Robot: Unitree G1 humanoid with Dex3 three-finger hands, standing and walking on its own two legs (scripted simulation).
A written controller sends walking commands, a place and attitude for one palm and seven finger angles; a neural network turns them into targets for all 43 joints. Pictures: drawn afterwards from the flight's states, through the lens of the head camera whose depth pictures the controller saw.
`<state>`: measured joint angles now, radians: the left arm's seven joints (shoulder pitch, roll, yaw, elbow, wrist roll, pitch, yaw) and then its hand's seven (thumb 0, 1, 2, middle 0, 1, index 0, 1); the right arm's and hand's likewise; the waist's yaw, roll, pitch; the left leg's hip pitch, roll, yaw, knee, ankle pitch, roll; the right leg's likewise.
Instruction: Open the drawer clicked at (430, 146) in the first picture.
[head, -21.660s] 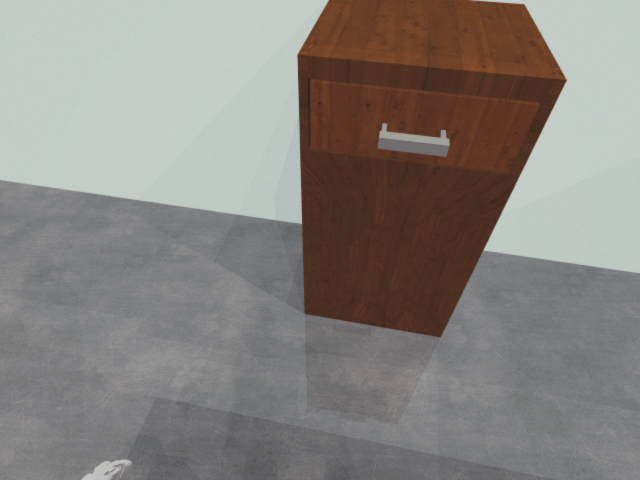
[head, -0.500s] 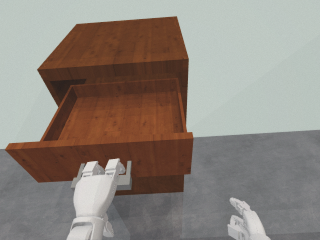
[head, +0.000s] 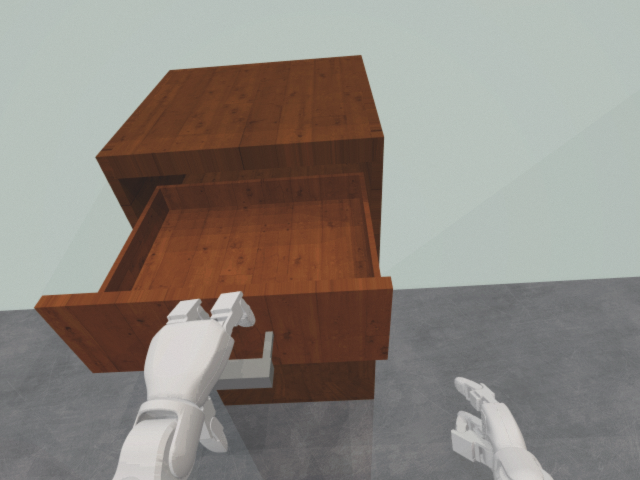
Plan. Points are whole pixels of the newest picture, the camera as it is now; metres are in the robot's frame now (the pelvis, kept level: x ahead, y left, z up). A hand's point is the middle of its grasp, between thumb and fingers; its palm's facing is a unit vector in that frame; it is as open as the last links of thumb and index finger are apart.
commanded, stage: lift the hand off the handle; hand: left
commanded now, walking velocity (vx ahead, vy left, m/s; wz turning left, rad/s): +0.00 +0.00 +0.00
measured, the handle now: (220, 358) +0.24 +0.19 +0.04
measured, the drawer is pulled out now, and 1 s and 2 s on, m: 0.29 0.29 0.29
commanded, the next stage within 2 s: draw the hand back to the body in 0.78 s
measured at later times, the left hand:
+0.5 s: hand (218, 312) +0.22 +0.15 +0.17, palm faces +0.29 -0.21 -0.93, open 13.8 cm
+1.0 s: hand (195, 307) +0.22 +0.17 +0.18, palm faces +0.28 -0.21 -0.94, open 13.9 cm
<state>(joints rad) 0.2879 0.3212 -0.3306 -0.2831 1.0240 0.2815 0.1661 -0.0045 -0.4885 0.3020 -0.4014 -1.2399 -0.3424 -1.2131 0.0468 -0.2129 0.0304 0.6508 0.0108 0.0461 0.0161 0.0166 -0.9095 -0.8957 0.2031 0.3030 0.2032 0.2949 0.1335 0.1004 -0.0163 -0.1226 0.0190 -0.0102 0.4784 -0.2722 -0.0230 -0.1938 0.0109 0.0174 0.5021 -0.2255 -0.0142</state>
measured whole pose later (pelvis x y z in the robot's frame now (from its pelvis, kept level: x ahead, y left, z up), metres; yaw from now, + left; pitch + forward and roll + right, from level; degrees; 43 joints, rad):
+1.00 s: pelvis -0.01 -0.01 +0.00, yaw +0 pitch -6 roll +1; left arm 0.20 0.43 -0.15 -0.56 0.84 0.28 0.01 0.00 -0.49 0.30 -0.32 -1.20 -0.32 -1.20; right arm 0.04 -0.26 0.04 0.62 0.04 0.10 0.06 0.02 -0.91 -0.90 0.20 0.30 0.20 0.29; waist 0.12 0.14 -0.01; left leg -0.10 0.03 -0.01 0.45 -0.25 -0.03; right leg -0.18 0.02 0.02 0.48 -0.20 -0.02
